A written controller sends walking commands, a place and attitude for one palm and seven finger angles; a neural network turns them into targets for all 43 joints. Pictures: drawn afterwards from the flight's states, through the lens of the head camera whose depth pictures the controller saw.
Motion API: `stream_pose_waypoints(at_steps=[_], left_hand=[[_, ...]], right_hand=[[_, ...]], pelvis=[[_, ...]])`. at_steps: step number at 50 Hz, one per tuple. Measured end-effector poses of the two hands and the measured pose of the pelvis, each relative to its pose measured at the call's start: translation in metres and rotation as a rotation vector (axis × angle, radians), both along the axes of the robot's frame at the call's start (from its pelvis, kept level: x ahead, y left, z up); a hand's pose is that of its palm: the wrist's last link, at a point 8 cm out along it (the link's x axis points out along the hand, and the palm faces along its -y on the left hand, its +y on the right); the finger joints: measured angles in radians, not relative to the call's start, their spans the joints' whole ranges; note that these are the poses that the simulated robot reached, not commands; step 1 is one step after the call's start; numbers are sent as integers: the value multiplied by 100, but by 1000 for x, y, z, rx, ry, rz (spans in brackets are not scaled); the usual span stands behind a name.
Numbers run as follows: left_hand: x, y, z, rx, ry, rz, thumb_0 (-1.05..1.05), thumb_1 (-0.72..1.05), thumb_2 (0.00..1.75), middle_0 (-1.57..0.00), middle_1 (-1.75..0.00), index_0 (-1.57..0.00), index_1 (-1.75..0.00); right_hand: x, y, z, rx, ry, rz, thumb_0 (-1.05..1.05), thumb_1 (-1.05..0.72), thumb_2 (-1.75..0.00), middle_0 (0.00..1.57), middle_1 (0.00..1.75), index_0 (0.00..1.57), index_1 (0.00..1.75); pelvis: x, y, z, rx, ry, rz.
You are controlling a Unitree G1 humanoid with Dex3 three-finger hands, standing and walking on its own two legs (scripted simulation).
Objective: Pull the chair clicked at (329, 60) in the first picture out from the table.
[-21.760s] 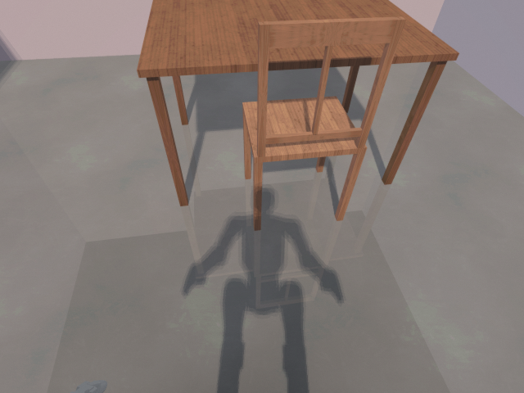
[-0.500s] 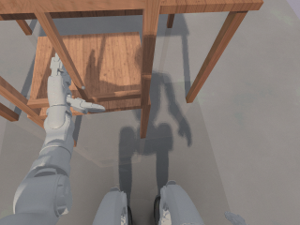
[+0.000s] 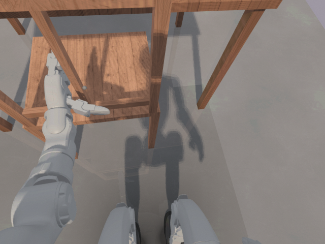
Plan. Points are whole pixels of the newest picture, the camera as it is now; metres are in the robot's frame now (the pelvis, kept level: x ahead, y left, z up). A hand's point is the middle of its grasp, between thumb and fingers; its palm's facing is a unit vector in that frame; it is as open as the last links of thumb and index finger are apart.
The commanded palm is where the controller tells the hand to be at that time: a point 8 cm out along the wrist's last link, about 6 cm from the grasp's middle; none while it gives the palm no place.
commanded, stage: hook a spindle and tug to test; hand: left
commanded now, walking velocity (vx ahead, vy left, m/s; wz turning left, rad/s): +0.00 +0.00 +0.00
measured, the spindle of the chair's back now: (70, 71) +0.51 +0.18 +0.05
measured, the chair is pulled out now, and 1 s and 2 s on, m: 0.00 0.00 0.06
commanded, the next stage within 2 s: step backward, pulling the chair out in 1.60 s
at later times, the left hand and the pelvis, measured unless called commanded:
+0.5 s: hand (87, 88) +0.48 +0.15 +0.02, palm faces +0.09 -1.00 -0.03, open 15.0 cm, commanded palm +0.45 +0.20 +0.02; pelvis +0.00 +0.01 +0.00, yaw +0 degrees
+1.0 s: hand (86, 88) +0.48 +0.15 +0.02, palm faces +0.12 -0.99 -0.03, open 5.3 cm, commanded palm +0.45 +0.19 +0.02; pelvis +0.00 +0.00 +0.00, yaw +0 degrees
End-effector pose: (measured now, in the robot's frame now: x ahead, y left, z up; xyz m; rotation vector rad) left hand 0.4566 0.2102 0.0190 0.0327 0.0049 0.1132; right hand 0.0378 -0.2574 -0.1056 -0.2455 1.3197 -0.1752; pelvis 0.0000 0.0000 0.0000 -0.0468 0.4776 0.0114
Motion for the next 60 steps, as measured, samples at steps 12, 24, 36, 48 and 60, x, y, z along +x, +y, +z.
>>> stream_pose_waypoints(at_steps=[12,24,36,48,60], left_hand=[[-9,6,2,-11,8,-18,-2,-50,30,-8,-15,-8,-15],[-3,-6,0,-6,-10,-22,-2,-49,30,-25,-66,-25,-67],[0,-6,-3,-8,20,4,-1,-6,49,-44,-126,-43,-126],[0,-4,-1,1,16,1,0,58,76,-49,-143,-48,-143],[-4,-7,0,-11,28,8,1,80,83,-45,-145,-44,-145]], right_hand=[[12,5,4,6,-18,7,0,-90,-90,20,30,21,30],[15,6,0,0,-28,13,0,-90,-90,20,30,21,30],[1,6,-3,15,10,-7,0,-90,-90,20,30,21,30],[3,-2,1,4,11,-5,0,-90,-90,20,30,21,30],[19,-1,4,20,-22,-12,0,-90,-90,20,30,20,30]], pelvis=[[3,4,4,-7,-6,3],[0,6,0,-7,-3,7],[0,2,0,-1,3,1],[3,-1,2,0,1,4],[10,-1,7,3,2,-7]])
